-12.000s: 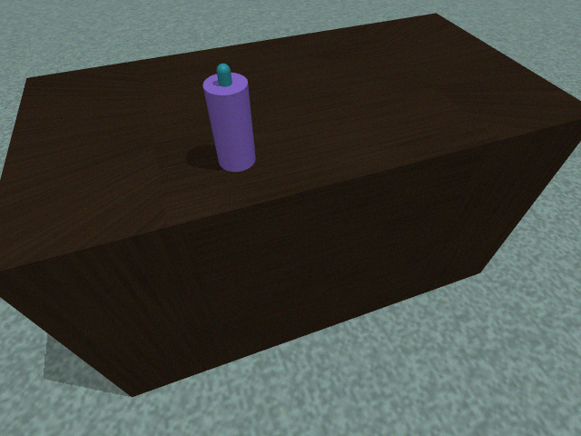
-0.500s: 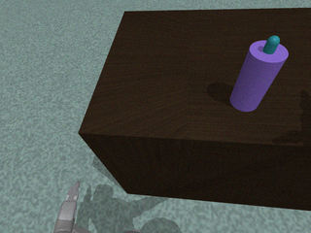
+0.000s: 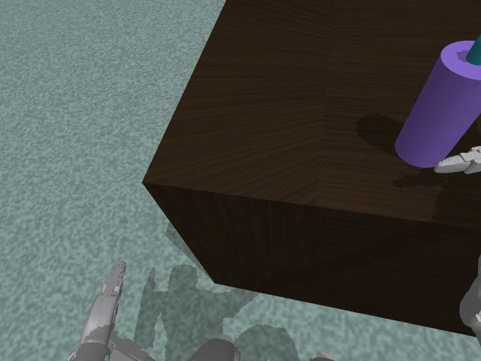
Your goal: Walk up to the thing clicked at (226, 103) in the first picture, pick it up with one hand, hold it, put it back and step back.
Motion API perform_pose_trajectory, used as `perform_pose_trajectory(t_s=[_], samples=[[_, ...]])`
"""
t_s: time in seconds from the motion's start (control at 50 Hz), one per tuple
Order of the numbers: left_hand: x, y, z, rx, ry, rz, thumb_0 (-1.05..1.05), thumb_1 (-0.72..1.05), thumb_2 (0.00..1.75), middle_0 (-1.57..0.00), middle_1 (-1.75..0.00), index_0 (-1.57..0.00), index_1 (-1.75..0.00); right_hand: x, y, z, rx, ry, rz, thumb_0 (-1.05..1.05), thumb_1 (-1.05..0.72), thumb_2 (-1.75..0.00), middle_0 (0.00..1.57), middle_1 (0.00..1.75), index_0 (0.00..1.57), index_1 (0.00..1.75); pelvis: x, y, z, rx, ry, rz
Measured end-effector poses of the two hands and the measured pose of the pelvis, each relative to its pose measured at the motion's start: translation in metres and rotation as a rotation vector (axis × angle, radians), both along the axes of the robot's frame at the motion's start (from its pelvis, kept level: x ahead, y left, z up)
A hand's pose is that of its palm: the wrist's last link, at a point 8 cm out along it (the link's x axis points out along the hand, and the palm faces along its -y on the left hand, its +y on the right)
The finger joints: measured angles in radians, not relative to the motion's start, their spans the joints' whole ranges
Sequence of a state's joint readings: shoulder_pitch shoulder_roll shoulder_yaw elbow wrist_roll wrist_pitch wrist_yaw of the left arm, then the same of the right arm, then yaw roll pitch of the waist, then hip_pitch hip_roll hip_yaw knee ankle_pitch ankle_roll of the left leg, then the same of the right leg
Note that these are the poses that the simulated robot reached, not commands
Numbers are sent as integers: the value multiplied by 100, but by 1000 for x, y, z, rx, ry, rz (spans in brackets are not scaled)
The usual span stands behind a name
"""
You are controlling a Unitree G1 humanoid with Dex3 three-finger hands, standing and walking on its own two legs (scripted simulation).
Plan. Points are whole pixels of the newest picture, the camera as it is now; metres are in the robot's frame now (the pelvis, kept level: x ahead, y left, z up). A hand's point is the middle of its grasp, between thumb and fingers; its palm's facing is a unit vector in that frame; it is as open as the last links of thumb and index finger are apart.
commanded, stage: close in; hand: right
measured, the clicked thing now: (449, 102) +0.50 -0.22 +0.13
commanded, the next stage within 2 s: rest palm in 0.22 s
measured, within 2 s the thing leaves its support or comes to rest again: leaves its support in 1.96 s
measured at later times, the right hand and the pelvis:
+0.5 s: hand (438, 129) +0.48 -0.21 +0.10, palm faces +0.21 +0.98 +0.01, open 17.5 cm; pelvis -0.01 +0.01 +0.00, yaw +0 degrees
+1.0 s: hand (440, 119) +0.50 -0.22 +0.10, palm faces +0.22 +0.98 -0.01, open 13.1 cm; pelvis -0.01 +0.00 +0.00, yaw +0 degrees
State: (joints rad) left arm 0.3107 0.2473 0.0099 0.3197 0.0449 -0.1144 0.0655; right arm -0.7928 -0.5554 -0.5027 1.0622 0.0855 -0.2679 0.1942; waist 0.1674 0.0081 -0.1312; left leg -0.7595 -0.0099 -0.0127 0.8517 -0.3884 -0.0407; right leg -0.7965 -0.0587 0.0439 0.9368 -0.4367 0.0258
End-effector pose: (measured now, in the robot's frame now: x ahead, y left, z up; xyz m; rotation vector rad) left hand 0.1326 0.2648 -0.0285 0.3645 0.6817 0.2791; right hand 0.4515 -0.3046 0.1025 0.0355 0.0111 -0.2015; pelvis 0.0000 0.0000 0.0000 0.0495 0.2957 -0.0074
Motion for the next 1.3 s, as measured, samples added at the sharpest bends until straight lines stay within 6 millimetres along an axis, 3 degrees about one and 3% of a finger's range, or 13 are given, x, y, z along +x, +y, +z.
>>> perform_pose_trajectory(t_s=[0.18, 0.38, 0.5, 0.72, 0.92, 1.1, 1.3], samples=[[8, -10, -3, -87, -41, -30, -1, -52, 4, -7, -7, -7, -5, -7, 13, -1, -24, 34, 0, -2, 58, -5, 4, 5, 4, 4, -2, 4, -2, -11, -10, -5], [-5, 4, -3, -57, 1, -19, -1, -53, 5, -6, -6, -6, -5, -6, 30, -11, 1, 26, -12, -2, 56, -5, 4, 5, 4, 4, -5, 8, -5, -14, -5, -9], [-3, 2, -3, -71, -7, -11, -1, -56, 8, -6, -5, -5, -6, 0, 43, -4, -24, 10, -7, -2, 54, -4, 5, 4, 5, 4, -7, 7, -5, -14, -10, -3], [-2, -5, -5, -92, -22, -18, -1, -55, 7, -6, -6, -5, -5, 0, 36, -4, -27, 25, -40, -2, 56, -4, 31, 16, 31, 16, -9, 6, -6, -17, -9, -5], [-11, 4, -1, -44, 8, -7, -1, -54, 6, -6, -6, -5, -5, 11, 35, -2, -18, 19, -24, -2, 49, -17, 60, 38, 60, 37, -9, 4, -6, -10, 4, -5], [-2, -4, 2, -85, -20, -11, -1, -53, 6, -5, -6, -5, -5, 9, 37, 2, -38, 31, -32, -1, 34, -36, 80, 59, 83, 59, -2, 3, -1, -15, 1, 3], [9, 3, 2, -76, -25, -16, -1, -52, 5, -6, -6, -6, -4, 10, 35, 2, -23, 8, -12, -1, 41, -71, 75, 75, 78, 76, 5, 5, -2, -19, 5, -2]])
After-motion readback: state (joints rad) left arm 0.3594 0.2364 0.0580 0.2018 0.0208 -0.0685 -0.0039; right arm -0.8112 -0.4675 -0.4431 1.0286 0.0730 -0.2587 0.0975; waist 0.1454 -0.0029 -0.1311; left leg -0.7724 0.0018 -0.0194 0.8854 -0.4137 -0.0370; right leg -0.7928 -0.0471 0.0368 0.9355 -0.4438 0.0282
